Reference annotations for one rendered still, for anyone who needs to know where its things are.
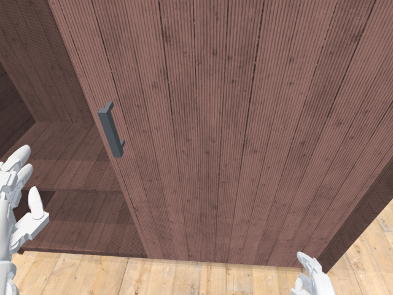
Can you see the robot left hand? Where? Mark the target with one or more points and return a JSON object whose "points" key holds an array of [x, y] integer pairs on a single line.
{"points": [[12, 180]]}

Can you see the robot left forearm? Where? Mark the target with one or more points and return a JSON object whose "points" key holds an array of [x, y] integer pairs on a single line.
{"points": [[7, 274]]}

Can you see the handle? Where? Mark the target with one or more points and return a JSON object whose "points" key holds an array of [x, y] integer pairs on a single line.
{"points": [[107, 122]]}

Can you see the wardrobe door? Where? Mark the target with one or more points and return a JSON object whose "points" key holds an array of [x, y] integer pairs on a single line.
{"points": [[252, 128], [374, 188]]}

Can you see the robot right hand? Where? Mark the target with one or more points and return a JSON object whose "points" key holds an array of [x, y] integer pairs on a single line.
{"points": [[319, 284]]}

